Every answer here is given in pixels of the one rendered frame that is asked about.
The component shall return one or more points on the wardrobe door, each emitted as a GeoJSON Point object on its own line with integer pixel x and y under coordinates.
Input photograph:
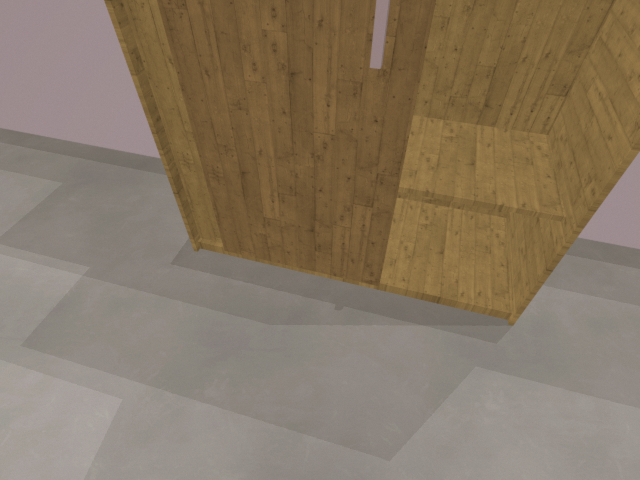
{"type": "Point", "coordinates": [149, 32]}
{"type": "Point", "coordinates": [301, 143]}

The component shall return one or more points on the handle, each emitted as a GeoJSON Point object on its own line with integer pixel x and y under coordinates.
{"type": "Point", "coordinates": [379, 33]}

